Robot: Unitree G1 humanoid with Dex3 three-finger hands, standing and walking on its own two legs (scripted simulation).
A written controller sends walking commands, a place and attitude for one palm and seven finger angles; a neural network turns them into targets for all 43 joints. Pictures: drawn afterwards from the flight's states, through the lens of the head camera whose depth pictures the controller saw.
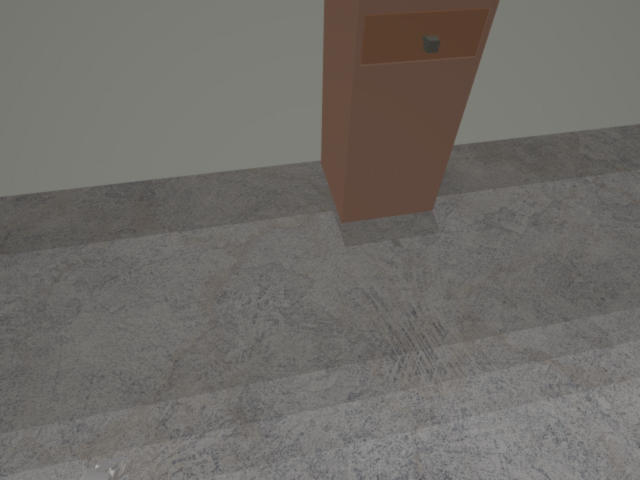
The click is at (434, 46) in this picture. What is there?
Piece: drawer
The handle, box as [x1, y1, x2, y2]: [422, 35, 440, 52]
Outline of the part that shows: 423,35 423,49 426,52 436,52 440,40 436,36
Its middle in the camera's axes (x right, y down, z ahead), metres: +0.33 -0.59 +1.17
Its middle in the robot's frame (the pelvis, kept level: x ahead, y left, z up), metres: +1.29 -0.27 +0.01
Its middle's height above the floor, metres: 0.78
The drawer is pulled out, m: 0.00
